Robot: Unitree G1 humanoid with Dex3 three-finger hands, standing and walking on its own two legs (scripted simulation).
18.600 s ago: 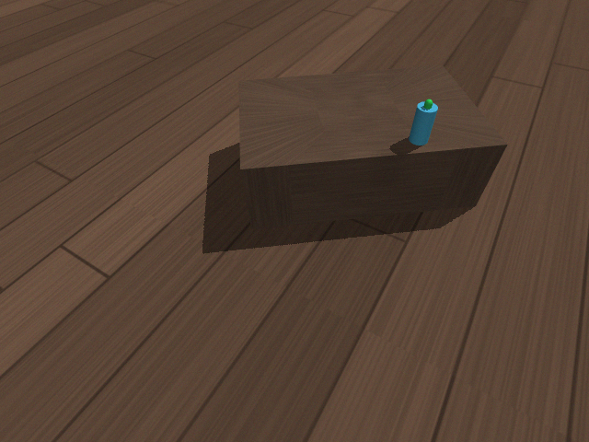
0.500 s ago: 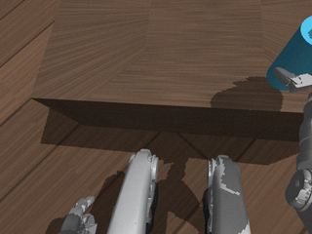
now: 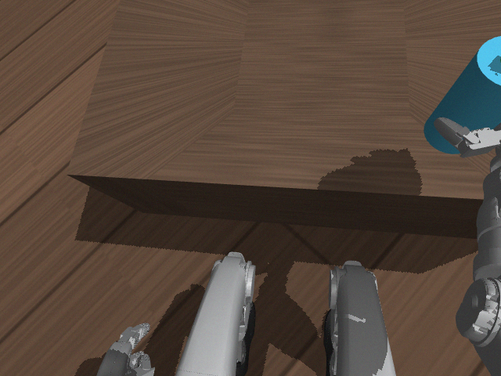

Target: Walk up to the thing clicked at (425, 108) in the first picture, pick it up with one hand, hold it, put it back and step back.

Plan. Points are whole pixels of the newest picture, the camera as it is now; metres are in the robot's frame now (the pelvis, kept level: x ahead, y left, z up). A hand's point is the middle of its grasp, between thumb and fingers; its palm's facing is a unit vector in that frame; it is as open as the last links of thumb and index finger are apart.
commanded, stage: settle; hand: right
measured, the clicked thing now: (483, 96) +0.50 -0.25 +0.04
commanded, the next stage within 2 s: lift in 0.12 s
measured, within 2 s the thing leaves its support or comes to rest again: neither
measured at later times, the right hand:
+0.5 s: hand (491, 99) +0.48 -0.25 +0.06, palm faces +0.25 +0.97 -0.01, open 10.7 cm
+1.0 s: hand out of the picture +0.42 -0.23 +0.17, palm faces +0.26 +0.96 -0.01, open 10.7 cm
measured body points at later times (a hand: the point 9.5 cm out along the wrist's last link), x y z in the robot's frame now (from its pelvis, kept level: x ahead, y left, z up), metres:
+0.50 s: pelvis +0.01 +0.00 +0.04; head +0.19 -0.03 +0.45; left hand +0.12 +0.27 -0.08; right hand +0.46 -0.30 +0.06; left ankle +0.07 +0.14 -0.48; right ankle +0.06 -0.13 -0.48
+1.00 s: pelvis +0.03 +0.00 +0.14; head +0.14 -0.03 +0.57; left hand +0.16 +0.25 +0.02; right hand +0.40 -0.28 +0.18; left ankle +0.07 +0.14 -0.48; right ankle +0.06 -0.13 -0.48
